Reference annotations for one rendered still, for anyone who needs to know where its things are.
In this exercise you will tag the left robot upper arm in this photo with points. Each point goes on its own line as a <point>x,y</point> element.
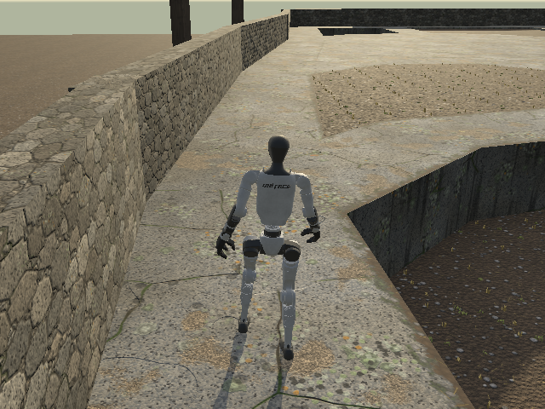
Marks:
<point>249,178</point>

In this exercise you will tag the robot left hand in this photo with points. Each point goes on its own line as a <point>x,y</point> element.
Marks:
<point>220,244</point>

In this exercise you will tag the robot right foot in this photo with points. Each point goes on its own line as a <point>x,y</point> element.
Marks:
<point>288,352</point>

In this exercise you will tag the right robot forearm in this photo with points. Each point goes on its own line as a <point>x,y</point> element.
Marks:
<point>313,222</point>

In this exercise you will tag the robot right hand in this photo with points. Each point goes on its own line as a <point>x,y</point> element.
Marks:
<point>312,239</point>

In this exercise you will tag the right robot upper arm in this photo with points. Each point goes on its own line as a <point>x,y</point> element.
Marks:
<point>306,193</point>

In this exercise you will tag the right robot thigh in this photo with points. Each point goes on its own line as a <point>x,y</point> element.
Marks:
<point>290,262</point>

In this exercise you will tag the left robot forearm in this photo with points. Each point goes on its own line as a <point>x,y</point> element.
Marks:
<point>230,225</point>

